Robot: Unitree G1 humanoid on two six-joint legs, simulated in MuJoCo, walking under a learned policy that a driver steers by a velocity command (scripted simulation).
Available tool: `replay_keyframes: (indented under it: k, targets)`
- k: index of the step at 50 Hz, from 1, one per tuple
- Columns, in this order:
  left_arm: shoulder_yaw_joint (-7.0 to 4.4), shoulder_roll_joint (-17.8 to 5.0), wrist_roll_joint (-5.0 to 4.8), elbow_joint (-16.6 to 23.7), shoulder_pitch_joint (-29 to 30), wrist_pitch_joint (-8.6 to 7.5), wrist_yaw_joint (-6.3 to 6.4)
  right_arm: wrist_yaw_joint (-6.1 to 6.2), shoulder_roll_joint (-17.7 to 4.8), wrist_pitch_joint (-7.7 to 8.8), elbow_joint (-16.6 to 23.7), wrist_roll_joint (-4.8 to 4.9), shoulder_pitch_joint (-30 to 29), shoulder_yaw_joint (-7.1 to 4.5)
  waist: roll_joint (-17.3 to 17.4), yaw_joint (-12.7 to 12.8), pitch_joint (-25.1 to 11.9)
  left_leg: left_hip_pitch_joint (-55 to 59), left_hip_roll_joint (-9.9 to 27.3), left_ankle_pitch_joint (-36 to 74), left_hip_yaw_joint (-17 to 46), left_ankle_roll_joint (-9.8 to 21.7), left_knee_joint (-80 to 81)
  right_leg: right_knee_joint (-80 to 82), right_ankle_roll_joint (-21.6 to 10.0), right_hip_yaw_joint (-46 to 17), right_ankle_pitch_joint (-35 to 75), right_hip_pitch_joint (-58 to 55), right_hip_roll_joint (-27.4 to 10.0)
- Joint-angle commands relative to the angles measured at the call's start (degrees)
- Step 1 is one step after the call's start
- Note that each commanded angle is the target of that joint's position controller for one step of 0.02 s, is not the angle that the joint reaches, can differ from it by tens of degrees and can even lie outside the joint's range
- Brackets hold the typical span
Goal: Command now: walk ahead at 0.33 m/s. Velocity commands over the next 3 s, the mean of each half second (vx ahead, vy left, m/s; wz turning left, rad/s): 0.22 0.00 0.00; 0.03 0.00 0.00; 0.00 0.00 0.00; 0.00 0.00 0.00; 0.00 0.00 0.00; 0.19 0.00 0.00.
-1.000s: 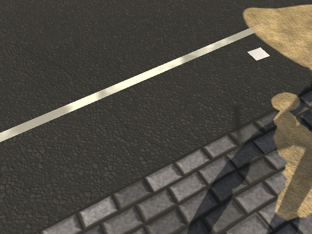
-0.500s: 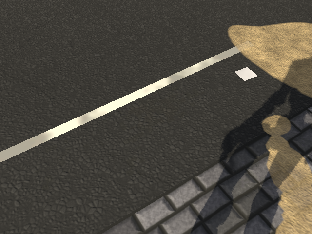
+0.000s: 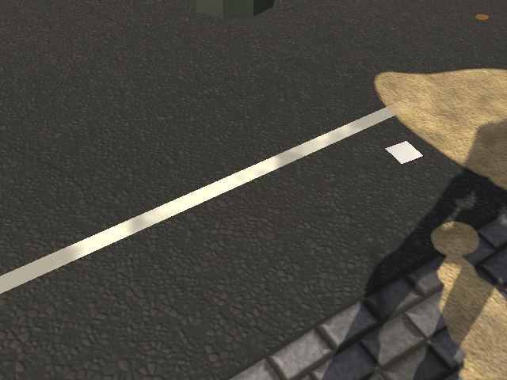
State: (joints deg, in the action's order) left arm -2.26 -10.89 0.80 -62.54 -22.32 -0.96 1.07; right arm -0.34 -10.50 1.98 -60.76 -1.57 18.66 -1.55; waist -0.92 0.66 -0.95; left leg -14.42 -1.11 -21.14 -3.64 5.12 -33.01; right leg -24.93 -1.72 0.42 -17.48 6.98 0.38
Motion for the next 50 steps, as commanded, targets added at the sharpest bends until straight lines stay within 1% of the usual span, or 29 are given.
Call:
replay_keyframes:
  k: [1,2,3,4,5,6,7,9,11,14,16,18,20,21,22,23,24,25,26,27,29,32,35,36,37,38,40,44,50]
  targets:
    - [-1.73,-7.2,-0.39,3.1,4.7,-1.09,-0.28,-0.16,-2.1,2.15,0.8,0.62,5.8,-0.87,-4.0,-5.0,9.2,8.2,-0.7,1.4,-0.4,0.9,7.8,10.2,-7.8,-12.7,-17.0,14.6,-10.9]
    - [-1.41,-5.7,-0.23,4.4,7.2,-1.53,-0.38,0.36,-4.0,2.54,-1.0,0.40,11.9,-1.50,0.9,-7.4,8.6,17.5,3.2,-1.3,6.2,1.7,12.6,1.8,-5.8,-7.7,-13.6,22.1,-7.2]
    - [-0.22,-1.2,-0.71,6.8,9.3,-2.16,-0.93,1.01,-9.5,2.81,-2.2,0.41,18.2,-3.00,15.1,-9.3,7.0,24.8,14.9,-15.9,27.1,5.6,23.4,-16.0,-2.8,2.4,-10.4,32.8,1.0]
    - [-0.99,-4.7,1.03,8.6,11.4,-2.41,-1.22,0.94,-11.4,2.35,-3.5,0.47,21.4,-3.61,15.7,-9.3,8.6,24.1,23.0,-15.5,38.3,9.7,26.7,-27.7,-3.3,3.2,-13.8,38.7,1.4]
    - [-1.46,-5.9,1.73,8.4,12.4,-2.53,-1.60,0.99,-8.3,2.26,-2.0,-0.03,16.2,-2.79,6.6,-6.2,10.1,20.3,21.9,-12.2,34.6,9.6,25.3,-33.6,-4.0,-0.3,-9.6,38.9,-2.0]
    - [-1.16,-4.2,1.13,7.3,10.4,-2.83,-1.98,1.03,-6.9,2.54,-0.4,-0.02,11.8,-2.28,3.8,-3.6,9.9,17.1,19.7,-1.8,29.0,8.2,24.9,-34.5,-3.9,-0.9,-5.5,36.4,-3.1]
    - [-1.05,-3.2,0.82,6.4,8.8,-3.03,-2.19,1.23,-6.1,2.93,0.5,0.09,9.1,-1.91,2.8,-1.7,8.9,15.9,17.6,9.7,23.5,7.0,24.6,-34.0,-3.3,-0.7,-2.5,33.7,-3.9]
    - [-1.09,-2.6,1.08,5.2,7.1,-2.48,-2.16,1.64,-4.2,3.65,0.2,0.34,8.2,-0.97,3.8,-0.1,6.4,15.6,14.2,36.1,13.9,5.5,21.6,-32.5,-1.4,1.5,0.1,29.5,-3.2]
    - [-0.83,-1.7,0.63,5.7,8.4,-1.75,-1.83,1.93,-3.6,3.62,-0.9,0.49,9.6,-0.29,5.6,0.2,4.8,15.6,12.0,51.3,8.2,4.6,18.4,-28.9,-0.3,3.3,2.5,27.6,-1.6]
    - [0.24,-0.3,-0.08,7.8,14.5,-1.21,-1.14,2.36,-3.6,3.01,-1.6,0.42,9.3,0.45,7.9,-0.7,5.2,11.6,9.5,56.9,3.6,3.5,16.6,-16.8,0.0,5.7,7.5,21.5,0.3]
    - [0.47,-1.0,-0.30,7.6,14.4,-1.10,-0.58,2.41,-4.1,2.72,-2.3,0.32,10.0,0.52,9.4,-1.2,3.9,11.2,9.8,58.3,3.4,3.3,14.3,-12.5,-1.0,6.3,10.4,16.5,1.4]
    - [0.16,-2.5,-0.16,6.2,10.9,-1.34,-0.09,2.49,-4.4,2.64,-2.5,0.69,8.8,0.51,8.8,0.3,2.9,10.8,10.9,58.4,4.6,2.9,10.3,-9.6,-2.6,5.4,11.6,11.1,1.7]
    - [-0.52,-4.0,0.46,3.4,3.5,-2.39,0.37,2.33,-5.1,2.57,-2.5,1.31,7.1,0.29,4.7,4.2,0.9,8.9,8.8,51.2,3.9,0.7,0.2,0.0,-4.1,4.1,22.0,1.0,1.0]
    - [-1.33,-7.9,1.15,2.4,-1.4,-3.17,0.53,2.31,-4.2,2.71,-2.0,1.49,9.0,0.51,0.0,4.4,-3.7,3.0,6.1,33.4,2.6,-1.1,-8.4,-1.9,-5.5,-3.9,44.3,-9.2,-7.8]
    - [-1.37,-9.6,1.39,2.7,-3.1,-3.08,0.42,2.59,0.7,1.64,-3.4,3.24,17.0,1.22,-9.2,1.9,-11.2,-2.3,-1.1,-7.7,0.4,-2.6,-24.0,-2.8,-15.7,-18.3,66.6,-16.0,-22.6]
    - [-1.00,-8.3,-0.91,3.2,-0.6,-2.47,0.06,2.79,-1.3,0.04,-4.5,2.19,17.2,0.39,-7.2,1.3,-12.5,-2.2,-1.4,-16.3,4.5,-2.9,-29.5,0.8,-19.4,-22.7,56.2,-10.3,-24.1]
    - [-0.54,-6.5,-1.33,4.3,4.7,-1.99,0.12,2.59,-1.9,-0.76,-3.6,0.31,12.5,0.05,-4.8,0.4,-5.4,-4.8,-0.2,-15.8,5.6,-3.1,-31.5,4.7,-18.7,-20.7,40.5,-2.9,-21.7]
    - [0.27,-4.2,-0.87,5.0,8.4,-1.64,0.36,2.27,-1.4,-1.08,-2.7,-0.65,8.2,0.02,-2.7,-0.3,-0.6,-5.4,0.9,-12.6,6.1,-3.3,-29.2,8.1,-16.2,-17.9,29.8,2.9,-18.9]
    - [0.85,-2.8,-0.29,5.1,10.1,-1.43,0.80,2.04,-0.9,-1.49,-2.4,-0.63,6.3,-0.03,-2.5,-1.5,1.9,-3.8,2.1,-9.5,6.5,-3.7,-25.0,10.4,-13.7,-14.5,25.7,7.2,-16.3]
    - [1.14,-2.3,0.00,4.8,11.0,-1.25,1.18,1.94,0.0,-1.98,-2.8,-0.45,6.8,0.21,-3.6,-2.8,2.4,-0.8,2.7,-7.7,6.1,-4.2,-20.3,11.4,-11.7,-10.9,23.4,10.2,-13.8]
    - [1.19,-2.8,0.61,3.9,9.4,-1.26,1.25,2.38,1.1,-2.73,-4.1,0.15,8.3,0.56,-3.7,-3.0,0.8,2.1,1.4,-7.5,4.2,-4.6,-12.7,10.9,-10.0,-8.5,22.2,9.3,-11.8]
    - [0.91,-4.5,0.13,3.4,8.2,-0.87,1.13,2.92,0.9,-3.65,-4.7,0.64,7.0,0.68,-3.6,-2.3,-0.5,4.5,1.2,-3.0,3.5,-4.5,-5.0,12.3,-9.2,-9.6,8.1,9.4,-11.8]
    - [0.66,-4.9,-0.87,3.5,9.6,0.34,0.94,2.61,0.8,-3.68,-5.2,0.02,6.6,0.91,-3.0,-3.2,2.8,10.6,1.5,6.9,2.9,-3.4,5.1,14.7,-5.3,-9.5,-11.4,16.9,-10.1]
    - [0.62,-4.5,-0.90,3.2,8.6,0.62,0.83,2.57,0.0,-3.37,-4.7,-0.44,5.9,1.01,-1.8,-2.9,4.9,10.6,3.4,7.6,5.3,-3.0,9.2,15.2,-3.1,-9.5,-14.7,18.6,-9.5]
    - [0.54,-4.1,-1.08,3.1,7.7,0.97,0.76,2.60,-1.2,-2.88,-4.2,-0.41,5.1,1.00,-0.1,-1.8,7.0,6.9,5.4,3.6,8.4,-2.5,12.5,14.9,-1.4,-8.4,-13.7,17.7,-7.8]
    - [0.57,-3.1,-1.14,3.1,6.9,1.20,0.59,2.66,-1.5,-2.45,-4.4,0.30,3.8,1.03,4.6,-0.3,9.3,-0.3,5.7,-0.3,9.6,-2.2,14.2,12.8,-0.9,-5.8,-7.2,12.7,-5.5]
    - [0.94,-1.6,-0.45,1.9,4.5,0.98,0.43,2.79,-0.2,-1.29,-4.3,0.87,2.4,1.43,6.4,1.0,7.4,-4.0,6.6,0.2,10.5,-2.8,17.6,8.0,-1.3,-4.4,2.6,3.7,-4.8]
    - [1.16,-1.8,-0.20,0.4,3.1,0.25,0.37,3.02,-0.6,-0.56,-4.2,1.12,3.0,1.35,2.5,1.0,5.4,-0.6,6.3,5.5,9.7,-2.5,17.2,7.3,-1.7,-4.5,6.3,2.2,-5.3]
    - [1.60,-1.1,-0.36,-0.7,2.9,0.06,0.71,2.96,-0.2,-0.67,-4.7,0.98,5.0,1.42,1.3,0.2,5.6,1.4,6.2,7.9,9.1,-2.0,16.6,7.3,-1.5,-4.4,7.7,3.1,-5.4]
